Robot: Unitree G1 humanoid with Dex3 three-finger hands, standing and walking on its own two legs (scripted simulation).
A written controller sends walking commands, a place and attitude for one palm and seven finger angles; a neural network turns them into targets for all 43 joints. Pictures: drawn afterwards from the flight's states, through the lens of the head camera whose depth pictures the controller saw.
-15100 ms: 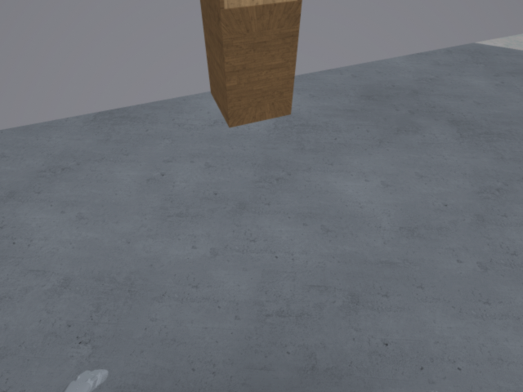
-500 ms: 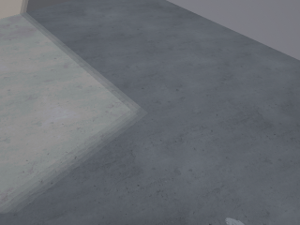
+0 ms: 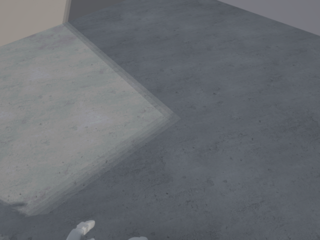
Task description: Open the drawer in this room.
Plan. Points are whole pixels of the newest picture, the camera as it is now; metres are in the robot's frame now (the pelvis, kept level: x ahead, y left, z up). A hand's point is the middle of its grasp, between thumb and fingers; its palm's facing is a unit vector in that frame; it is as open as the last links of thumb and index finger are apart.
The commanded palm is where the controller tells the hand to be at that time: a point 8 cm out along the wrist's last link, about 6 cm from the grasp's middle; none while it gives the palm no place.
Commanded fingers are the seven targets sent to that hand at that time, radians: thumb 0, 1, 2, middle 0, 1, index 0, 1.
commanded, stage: turn or walk to find it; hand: left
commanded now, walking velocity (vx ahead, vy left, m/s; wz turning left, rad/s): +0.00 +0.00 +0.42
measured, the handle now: out of the picture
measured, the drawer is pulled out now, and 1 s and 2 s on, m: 0.00 0.00 0.00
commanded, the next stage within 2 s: none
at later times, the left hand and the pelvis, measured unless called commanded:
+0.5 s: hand out of the picture -0.06 +0.24 -0.19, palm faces +0.30 -0.92 -0.24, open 7.3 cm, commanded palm none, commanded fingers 0.00 0.90 0.90 -0.20 -0.30 -0.20 -0.30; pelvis -0.02 +0.03 -0.01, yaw +14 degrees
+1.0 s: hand out of the picture +0.00 +0.22 -0.14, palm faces +0.40 -0.87 -0.28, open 7.4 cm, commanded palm none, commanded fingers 0.00 0.90 0.90 -0.20 -0.30 -0.20 -0.30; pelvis -0.04 -0.01 +0.00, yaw +25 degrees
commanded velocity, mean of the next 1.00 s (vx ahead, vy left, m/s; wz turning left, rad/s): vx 0.00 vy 0.00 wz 0.42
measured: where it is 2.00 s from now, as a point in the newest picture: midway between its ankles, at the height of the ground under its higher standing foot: outside the picture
